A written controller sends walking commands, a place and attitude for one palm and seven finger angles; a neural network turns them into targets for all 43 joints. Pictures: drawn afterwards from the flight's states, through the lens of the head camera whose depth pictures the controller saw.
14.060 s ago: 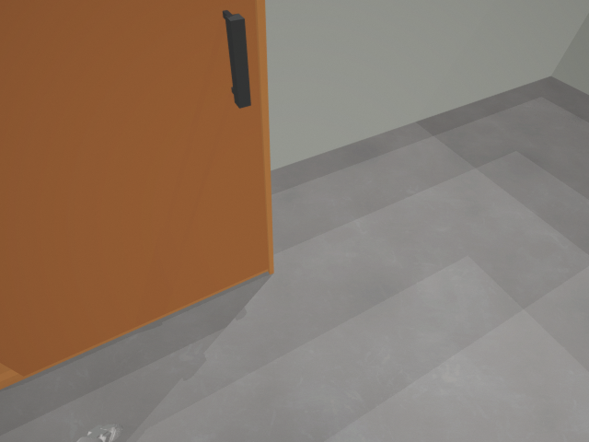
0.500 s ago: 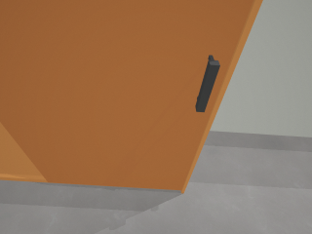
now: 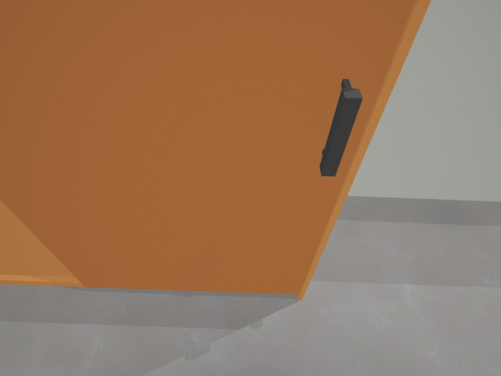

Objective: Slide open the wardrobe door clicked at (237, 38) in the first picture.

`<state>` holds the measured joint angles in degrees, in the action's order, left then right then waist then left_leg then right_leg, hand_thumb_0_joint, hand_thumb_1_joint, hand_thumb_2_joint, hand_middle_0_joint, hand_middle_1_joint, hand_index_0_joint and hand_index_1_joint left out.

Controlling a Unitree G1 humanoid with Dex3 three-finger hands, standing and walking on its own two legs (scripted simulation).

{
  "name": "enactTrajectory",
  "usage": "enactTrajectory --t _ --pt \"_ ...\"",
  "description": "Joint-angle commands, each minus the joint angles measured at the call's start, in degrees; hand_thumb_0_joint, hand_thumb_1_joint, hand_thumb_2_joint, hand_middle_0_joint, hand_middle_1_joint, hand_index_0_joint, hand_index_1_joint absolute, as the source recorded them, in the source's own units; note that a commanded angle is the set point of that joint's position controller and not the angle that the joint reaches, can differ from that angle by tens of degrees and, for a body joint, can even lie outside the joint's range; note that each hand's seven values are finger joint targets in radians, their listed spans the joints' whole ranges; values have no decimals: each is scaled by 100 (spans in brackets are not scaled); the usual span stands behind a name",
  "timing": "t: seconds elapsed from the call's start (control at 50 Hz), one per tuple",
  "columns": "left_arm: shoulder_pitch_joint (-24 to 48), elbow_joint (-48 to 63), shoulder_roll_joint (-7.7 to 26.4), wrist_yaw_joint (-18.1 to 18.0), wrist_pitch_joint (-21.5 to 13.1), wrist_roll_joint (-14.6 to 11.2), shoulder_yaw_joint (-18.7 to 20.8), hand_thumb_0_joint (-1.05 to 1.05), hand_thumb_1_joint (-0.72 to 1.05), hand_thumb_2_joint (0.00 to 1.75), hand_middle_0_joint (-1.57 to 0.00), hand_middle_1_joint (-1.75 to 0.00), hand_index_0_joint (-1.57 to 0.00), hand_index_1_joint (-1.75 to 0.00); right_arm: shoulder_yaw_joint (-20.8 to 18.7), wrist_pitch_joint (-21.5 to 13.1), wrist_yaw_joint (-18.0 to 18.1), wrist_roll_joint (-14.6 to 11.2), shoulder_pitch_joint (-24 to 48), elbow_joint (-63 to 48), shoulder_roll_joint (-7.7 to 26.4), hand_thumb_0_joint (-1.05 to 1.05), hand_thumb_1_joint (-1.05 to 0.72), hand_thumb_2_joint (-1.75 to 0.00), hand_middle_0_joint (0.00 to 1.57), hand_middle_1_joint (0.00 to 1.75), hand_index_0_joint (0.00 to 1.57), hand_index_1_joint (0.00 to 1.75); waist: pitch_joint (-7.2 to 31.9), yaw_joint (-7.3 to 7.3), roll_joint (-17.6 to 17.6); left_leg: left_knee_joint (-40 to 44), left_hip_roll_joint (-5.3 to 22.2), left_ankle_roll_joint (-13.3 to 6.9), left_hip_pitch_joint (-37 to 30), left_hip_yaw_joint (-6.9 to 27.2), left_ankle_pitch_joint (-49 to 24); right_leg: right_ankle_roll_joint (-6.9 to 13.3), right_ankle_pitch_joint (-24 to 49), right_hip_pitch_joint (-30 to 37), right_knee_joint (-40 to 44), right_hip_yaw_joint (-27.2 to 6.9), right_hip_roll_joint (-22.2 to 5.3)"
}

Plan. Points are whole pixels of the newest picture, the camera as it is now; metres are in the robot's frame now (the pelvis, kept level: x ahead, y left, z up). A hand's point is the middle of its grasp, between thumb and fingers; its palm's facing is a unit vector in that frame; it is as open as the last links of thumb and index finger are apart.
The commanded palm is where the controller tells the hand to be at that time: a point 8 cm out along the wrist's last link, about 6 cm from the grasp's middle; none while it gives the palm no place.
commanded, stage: come to a stop and stand still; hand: right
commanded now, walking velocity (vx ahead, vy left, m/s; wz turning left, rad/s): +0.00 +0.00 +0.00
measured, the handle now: (336, 129) +0.51 -0.12 +0.13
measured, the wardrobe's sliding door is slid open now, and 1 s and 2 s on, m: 0.00 0.00 0.00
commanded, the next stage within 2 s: look again from close up in 0.44 s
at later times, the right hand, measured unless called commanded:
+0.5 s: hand out of the picture +0.06 -0.18 -0.17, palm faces +0.00 +0.97 -0.23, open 7.4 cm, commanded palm none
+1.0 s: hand out of the picture +0.05 -0.18 -0.17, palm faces +0.01 +0.97 -0.23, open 7.4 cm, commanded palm none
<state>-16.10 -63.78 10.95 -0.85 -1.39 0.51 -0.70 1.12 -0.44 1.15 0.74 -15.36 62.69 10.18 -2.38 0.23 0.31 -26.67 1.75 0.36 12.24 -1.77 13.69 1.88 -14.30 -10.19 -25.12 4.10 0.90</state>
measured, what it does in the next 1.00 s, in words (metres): stands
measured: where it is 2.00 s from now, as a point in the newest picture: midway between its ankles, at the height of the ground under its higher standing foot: outside the picture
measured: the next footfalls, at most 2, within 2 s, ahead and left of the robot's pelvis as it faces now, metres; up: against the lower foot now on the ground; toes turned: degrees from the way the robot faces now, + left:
none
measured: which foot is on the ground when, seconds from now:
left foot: down 0.00-1.00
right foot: down 0.00-1.00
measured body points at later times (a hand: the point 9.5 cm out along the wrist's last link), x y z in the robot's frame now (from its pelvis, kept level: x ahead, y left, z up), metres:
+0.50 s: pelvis +0.02 +0.01 +0.00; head +0.04 +0.01 +0.45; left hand +0.05 +0.25 -0.15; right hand +0.06 -0.23 -0.15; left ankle +0.01 +0.12 -0.74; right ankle -0.01 -0.10 -0.74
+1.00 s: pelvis +0.02 +0.02 +0.00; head +0.04 +0.02 +0.45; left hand +0.05 +0.25 -0.15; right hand +0.05 -0.23 -0.15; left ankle +0.01 +0.12 -0.74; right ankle -0.01 -0.10 -0.74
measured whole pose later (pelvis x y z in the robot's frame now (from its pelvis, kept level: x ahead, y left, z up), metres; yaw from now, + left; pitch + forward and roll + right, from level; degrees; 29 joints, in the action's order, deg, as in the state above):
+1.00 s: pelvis +0.02 +0.02 +0.00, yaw +0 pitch -1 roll +0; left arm -12.3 -65.1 11.1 -1.2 -1.5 0.7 -0.7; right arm 0.4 -0.8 1.0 0.8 -12.7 62.8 11.9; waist -2.0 -0.2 -0.4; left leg -23.8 0.5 -0.9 8.8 -2.8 14.4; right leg 0.3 -14.6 -6.9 -22.2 3.1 -0.3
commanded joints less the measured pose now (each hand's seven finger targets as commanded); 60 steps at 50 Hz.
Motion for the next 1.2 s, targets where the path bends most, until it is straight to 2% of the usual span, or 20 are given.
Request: enactTrajectory --t 0.0,0.1,0.22,0.32,0.36,0.42,0.5,0.74,1.0,1.14,1.18 --pt "-127 187 621 -64 -92 5 97 0 90 90 -20 -30 -20 -30 -120 -122 81 -9 -146 -181 731 0 -90 -90 20 30 20 30 6 -30 -18 418 488 -249 -135 522 -608 29 734 -119 565 -680 -695" --pt "-45 174 607 -70 -86 7 94 0 90 90 -20 -30 -20 -30 -131 -118 82 0 -76 -194 732 0 -90 -90 20 30 20 30 -86 -36 -65 451 480 -241 -124 533 -654 13 743 -135 576 -662 -701" --pt "35 184 627 -79 -99 15 126 0 90 90 -20 -30 -20 -30 -168 -152 81 10 -26 -248 809 0 -90 -90 20 30 20 30 113 -38 -151 414 514 -258 -286 529 -1218 5 1142 53 462 -628 -709" --pt "126 190 697 -83 -101 19 132 0 90 90 -20 -30 -20 -30 -188 -153 77 7 62 -284 876 0 -90 -90 20 30 20 30 128 -46 -50 408 516 -263 -338 519 -1369 -2 1308 105 476 -631 -722" --pt "146 192 742 -87 -108 21 136 0 90 90 -20 -30 -20 -30 -197 -156 75 0 77 -276 917 0 -90 -90 20 30 20 30 243 -48 -26 390 535 -262 -405 504 -1435 -11 1398 165 468 -629 -728" --pt "172 188 745 -96 -102 21 136 0 90 90 -20 -30 -20 -30 -199 -154 73 2 91 -278 932 0 -90 -90 20 30 20 30 236 -49 -78 397 524 -268 -434 493 -1558 -2 1516 220 454 -636 -742" --pt "221 167 791 -92 -86 22 126 0 90 90 -20 -30 -20 -30 -191 -133 63 -8 137 -260 939 0 -90 -90 20 30 20 30 77 -50 -39 495 533 -261 -336 506 -1234 -12 1221 160 568 -641 -747" --pt "213 110 814 -99 -97 20 120 0 90 90 -20 -30 -20 -30 -200 -154 62 -7 111 -223 983 0 -90 -90 20 30 20 30 185 -59 -123 511 552 -275 -484 509 -1573 -26 1406 245 559 -622 -752" --pt "198 53 743 -94 -81 23 112 0 90 90 -20 -30 -20 -30 -192 -143 56 -12 69 -188 941 0 -90 -90 20 30 20 30 75 -64 -86 649 542 -268 -399 526 -1174 -45 1096 182 634 -633 -740" --pt "158 42 722 -101 -88 18 121 0 90 90 -20 -30 -20 -30 -195 -162 61 -5 -5 -179 926 0 -90 -90 20 30 20 30 103 -72 -154 646 557 -270 -441 532 -1373 -50 1172 193 595 -620 -730" --pt "154 29 736 -100 -87 23 121 0 90 90 -20 -30 -20 -30 -187 -158 59 -14 2 -170 921 0 -90 -90 20 30 20 30 137 -68 -56 650 554 -275 -425 538 -1294 -54 1148 218 612 -616 -743"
